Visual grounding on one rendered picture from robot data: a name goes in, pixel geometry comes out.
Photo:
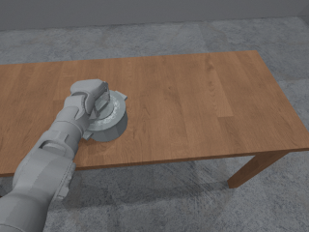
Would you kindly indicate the table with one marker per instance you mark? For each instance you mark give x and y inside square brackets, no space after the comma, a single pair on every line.
[179,107]

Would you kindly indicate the left robot forearm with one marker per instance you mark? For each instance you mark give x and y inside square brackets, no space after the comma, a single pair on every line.
[63,136]

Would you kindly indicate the lid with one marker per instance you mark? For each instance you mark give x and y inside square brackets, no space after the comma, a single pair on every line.
[111,115]

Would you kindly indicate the knob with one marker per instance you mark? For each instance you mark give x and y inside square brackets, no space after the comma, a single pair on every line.
[100,104]

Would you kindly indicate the left robot hand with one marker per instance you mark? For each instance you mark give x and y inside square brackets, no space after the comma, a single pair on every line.
[96,87]

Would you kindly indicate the robot left upper arm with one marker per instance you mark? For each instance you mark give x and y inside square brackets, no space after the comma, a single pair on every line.
[46,177]

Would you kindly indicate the pot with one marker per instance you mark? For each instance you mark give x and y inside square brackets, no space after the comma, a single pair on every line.
[108,135]

